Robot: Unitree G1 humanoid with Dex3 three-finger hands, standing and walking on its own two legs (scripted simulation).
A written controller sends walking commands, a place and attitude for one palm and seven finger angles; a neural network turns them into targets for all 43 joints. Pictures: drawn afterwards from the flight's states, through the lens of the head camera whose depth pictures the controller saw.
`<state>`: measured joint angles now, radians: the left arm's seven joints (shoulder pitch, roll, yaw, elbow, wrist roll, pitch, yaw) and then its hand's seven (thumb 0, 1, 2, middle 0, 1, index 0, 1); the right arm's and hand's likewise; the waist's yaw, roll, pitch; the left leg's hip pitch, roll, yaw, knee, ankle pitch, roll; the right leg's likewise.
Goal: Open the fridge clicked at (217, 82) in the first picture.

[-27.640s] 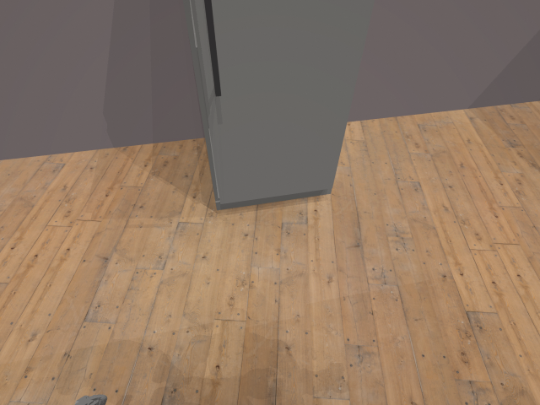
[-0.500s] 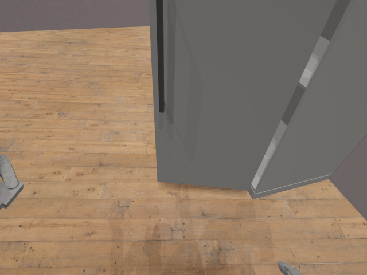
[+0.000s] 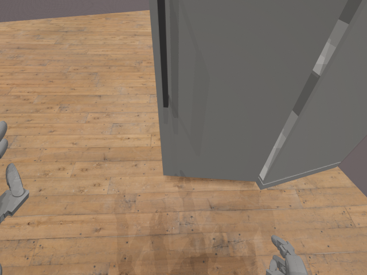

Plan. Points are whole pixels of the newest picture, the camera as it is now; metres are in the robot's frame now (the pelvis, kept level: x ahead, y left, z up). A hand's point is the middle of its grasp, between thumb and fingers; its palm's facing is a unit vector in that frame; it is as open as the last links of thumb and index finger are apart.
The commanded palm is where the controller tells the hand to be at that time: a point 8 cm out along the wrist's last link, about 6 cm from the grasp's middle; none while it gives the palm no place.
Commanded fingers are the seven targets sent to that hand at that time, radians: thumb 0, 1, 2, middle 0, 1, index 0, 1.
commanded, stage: stop stepping back and stand still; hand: left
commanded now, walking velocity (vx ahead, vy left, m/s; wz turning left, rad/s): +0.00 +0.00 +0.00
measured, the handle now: (164, 42) +0.74 +0.12 +0.16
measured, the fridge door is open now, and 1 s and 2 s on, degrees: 69 69 69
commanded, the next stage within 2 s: let the arm hang, fingers relaxed in 0.26 s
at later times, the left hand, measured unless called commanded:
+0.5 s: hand (65, 234) +0.20 +0.28 -0.03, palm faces +0.14 -0.88 -0.44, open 7.4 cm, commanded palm none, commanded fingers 0.00 0.90 0.90 -0.20 -0.30 -0.20 -0.30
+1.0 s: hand out of the picture -0.01 +0.22 -0.17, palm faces -0.03 -0.97 -0.24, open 7.3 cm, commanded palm none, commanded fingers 0.00 0.90 0.90 -0.20 -0.30 -0.20 -0.30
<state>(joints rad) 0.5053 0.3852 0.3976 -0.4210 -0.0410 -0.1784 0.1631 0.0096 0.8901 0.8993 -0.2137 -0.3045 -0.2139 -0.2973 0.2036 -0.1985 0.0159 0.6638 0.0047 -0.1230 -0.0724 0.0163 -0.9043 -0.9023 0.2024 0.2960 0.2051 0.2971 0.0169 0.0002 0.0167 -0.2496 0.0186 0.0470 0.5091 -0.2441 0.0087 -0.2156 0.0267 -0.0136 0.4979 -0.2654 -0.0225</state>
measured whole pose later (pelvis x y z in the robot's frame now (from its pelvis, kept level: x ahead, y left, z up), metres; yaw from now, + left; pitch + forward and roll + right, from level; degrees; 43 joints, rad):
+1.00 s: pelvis +0.00 +0.02 +0.01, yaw +0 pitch +0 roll -1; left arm 0.24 0.22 -0.01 1.15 0.02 0.01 0.03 0.00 0.92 0.90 -0.20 -0.30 -0.20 -0.29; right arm 0.26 -0.17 0.00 1.13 -0.02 0.02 -0.02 0.01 -0.91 -0.90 0.20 0.30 0.20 0.30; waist -0.01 0.01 0.08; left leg -0.24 -0.01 0.05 0.41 -0.19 0.04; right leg -0.19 0.00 -0.01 0.39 -0.20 0.00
